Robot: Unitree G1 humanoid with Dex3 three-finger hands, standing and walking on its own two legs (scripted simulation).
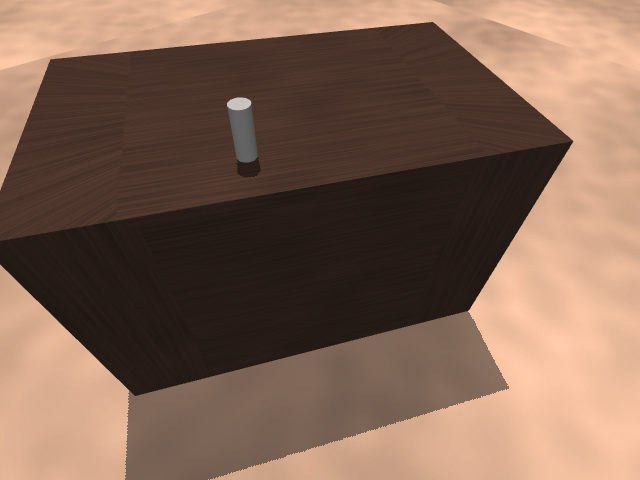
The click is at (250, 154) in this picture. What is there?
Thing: slim round
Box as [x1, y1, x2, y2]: [227, 97, 257, 162]
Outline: 238,97 229,100 227,103 236,157 240,161 247,162 255,159 257,156 251,104 248,99
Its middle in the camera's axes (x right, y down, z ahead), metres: -0.15 -0.21 +0.76
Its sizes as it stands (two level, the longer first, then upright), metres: 0.045 0.045 0.120
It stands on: a support 0.75 m high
